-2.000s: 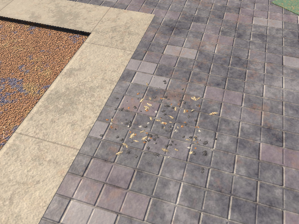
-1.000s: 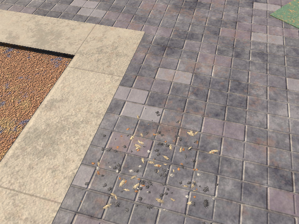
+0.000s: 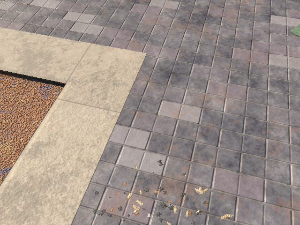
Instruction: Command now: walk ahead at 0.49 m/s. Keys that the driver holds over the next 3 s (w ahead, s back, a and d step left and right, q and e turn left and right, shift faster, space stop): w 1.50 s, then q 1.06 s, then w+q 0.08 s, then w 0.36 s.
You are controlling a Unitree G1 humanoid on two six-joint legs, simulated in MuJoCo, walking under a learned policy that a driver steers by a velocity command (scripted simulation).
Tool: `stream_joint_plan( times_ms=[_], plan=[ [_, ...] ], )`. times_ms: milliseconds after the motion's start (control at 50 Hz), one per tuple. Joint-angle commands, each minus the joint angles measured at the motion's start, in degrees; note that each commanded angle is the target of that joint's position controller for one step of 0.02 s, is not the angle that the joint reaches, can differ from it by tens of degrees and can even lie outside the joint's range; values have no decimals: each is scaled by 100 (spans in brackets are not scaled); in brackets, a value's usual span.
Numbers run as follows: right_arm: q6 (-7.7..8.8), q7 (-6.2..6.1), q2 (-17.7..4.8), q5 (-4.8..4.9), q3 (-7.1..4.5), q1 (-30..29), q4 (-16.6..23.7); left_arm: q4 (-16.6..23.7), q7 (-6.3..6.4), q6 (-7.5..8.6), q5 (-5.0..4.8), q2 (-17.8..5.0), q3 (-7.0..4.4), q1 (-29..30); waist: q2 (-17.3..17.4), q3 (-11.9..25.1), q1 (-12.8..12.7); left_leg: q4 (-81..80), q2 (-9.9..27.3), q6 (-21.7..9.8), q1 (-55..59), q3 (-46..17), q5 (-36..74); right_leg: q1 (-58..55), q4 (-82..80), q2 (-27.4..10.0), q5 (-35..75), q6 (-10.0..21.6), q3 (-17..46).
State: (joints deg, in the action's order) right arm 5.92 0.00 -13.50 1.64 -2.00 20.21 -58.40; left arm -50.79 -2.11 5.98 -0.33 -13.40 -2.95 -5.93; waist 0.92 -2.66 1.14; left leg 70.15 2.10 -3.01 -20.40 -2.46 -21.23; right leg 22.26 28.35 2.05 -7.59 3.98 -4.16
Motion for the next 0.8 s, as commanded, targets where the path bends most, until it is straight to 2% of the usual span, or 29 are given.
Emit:
stream_joint_plan(
  times_ms=[20,40,60,120,160,240,320,380,400,420,440,460,480,500,520,540,560,580,600,640,700,760,800],
  plan=[
    [-13,-82,-410,-39,-171,149,372,98,-53,88,71,-373,-54,-215,-457,502,28,20,662,-85,-1177,-246,595,-1139,-1883,-1505,55,912,1832],
    [-83,-96,-281,-40,-166,241,345,26,-52,99,62,-389,-59,-302,-488,422,85,-132,680,-58,-1075,-187,625,-910,-2015,-1435,127,957,1637],
    [-129,-109,-262,-45,-178,181,380,-45,-28,108,61,-462,-71,-412,-486,308,118,-302,704,-13,-1133,-143,724,-758,-2127,-1403,212,1003,1478],
    [-160,-128,-427,-121,-243,-582,664,-182,106,104,76,-718,-121,-779,-383,25,8,-1190,788,153,-1849,-131,1539,-904,-2319,-1425,370,1046,1308],
    [-132,-94,-402,-145,-248,-1006,793,-237,176,67,54,-760,-123,-993,-356,-11,-97,-1905,751,200,-2049,-98,2157,-1135,-2324,-1380,493,953,1165],
    [-84,-3,-295,-103,-189,-1836,1006,-362,235,26,-20,-866,-137,-1404,-364,-114,-366,-3149,494,226,-1836,138,2832,-1439,-2307,-1295,484,784,855],
    [-47,126,-322,-50,-138,-2430,1243,-557,253,-61,-62,-920,-173,-1774,-371,-280,-537,-3750,387,159,-1945,156,2474,-2156,-1993,-1562,504,754,849],
    [15,213,-483,-31,-166,-2368,1322,-595,276,-141,-84,-1018,-232,-1734,-486,-194,-378,-4035,260,-43,-1548,231,1815,-2521,-1588,-1769,970,639,919],
    [36,218,-598,-29,-218,-2075,1262,-571,279,-168,-85,-1065,-246,-1619,-567,-20,-184,-4112,112,-131,-1031,367,1641,-2528,-1259,-1739,1714,570,865],
    [46,202,-779,-43,-328,-1406,1061,-539,277,-199,-79,-1024,-227,-1488,-547,376,185,-4226,-103,-260,-91,554,1617,-2420,-459,-1507,2699,444,649],
    [52,157,-1133,-70,-487,-305,737,-465,277,-210,-28,-828,-149,-1465,-349,1109,606,-4070,99,-497,1517,307,1729,-1728,917,-1162,2696,252,374],
    [30,114,-1771,-191,-635,580,586,-326,237,-130,48,-301,18,-1978,869,2077,560,-4175,1615,-1268,3844,-1972,1379,394,3251,-402,604,-148,59],
    [8,148,-1542,-137,-551,717,520,-392,202,24,-38,-154,82,-2075,1590,2606,521,-5222,2171,-1730,4499,-4028,633,1630,4450,157,-2446,-246,729],
    [27,155,-1143,-95,-421,288,589,-300,180,131,-194,-746,-68,-1597,1084,1869,513,-5311,1956,-1404,3940,-3430,321,2221,4951,-240,-2270,-110,1084],
    [26,143,-890,-104,-346,-226,732,-164,187,174,-245,-846,-86,-1140,717,1270,392,-5370,1745,-1164,3119,-2556,581,2296,4848,-565,-1747,-12,922],
    [29,163,-715,-145,-282,-672,803,-138,230,149,-182,-800,-106,-927,290,822,194,-5571,1506,-1040,2221,-1915,1058,2037,4465,-823,-1250,-23,796],
    [50,179,-543,-193,-231,-895,822,-150,268,74,-106,-759,-156,-927,310,598,3,-5764,1278,-932,1632,-1476,1348,1696,4082,-1010,-936,-27,822],
    [56,197,-480,-221,-210,-930,783,-177,271,-13,-87,-627,-153,-1054,410,524,-128,-5939,1162,-906,1292,-1236,1478,1387,3900,-1079,-751,-41,822],
    [70,197,-502,-211,-218,-848,725,-205,275,-78,-77,-495,-143,-1147,404,481,-181,-6067,1102,-949,1123,-1063,1669,1263,3758,-1096,-659,-70,782],
    [93,146,-677,-201,-256,-636,613,-135,293,-147,-55,-457,-158,-989,291,308,-221,-6240,1075,-1023,1044,-778,2115,1478,3377,-1123,-310,-162,737],
    [56,39,-771,-185,-268,-338,496,85,287,-151,4,-461,-177,-354,187,136,-96,-6329,1039,-985,1292,-504,2545,1971,2427,-1110,514,-303,706],
    [20,-16,-787,-149,-251,-126,427,239,224,-116,-16,-349,-136,211,251,14,60,-6396,856,-828,1338,-151,2472,1793,1387,-954,1305,-313,547],
    [8,-32,-824,-119,-255,96,340,346,179,-100,-43,-308,-98,615,232,-102,200,-6430,864,-796,1495,-77,2295,1703,891,-839,1509,-303,434]
  ],
)
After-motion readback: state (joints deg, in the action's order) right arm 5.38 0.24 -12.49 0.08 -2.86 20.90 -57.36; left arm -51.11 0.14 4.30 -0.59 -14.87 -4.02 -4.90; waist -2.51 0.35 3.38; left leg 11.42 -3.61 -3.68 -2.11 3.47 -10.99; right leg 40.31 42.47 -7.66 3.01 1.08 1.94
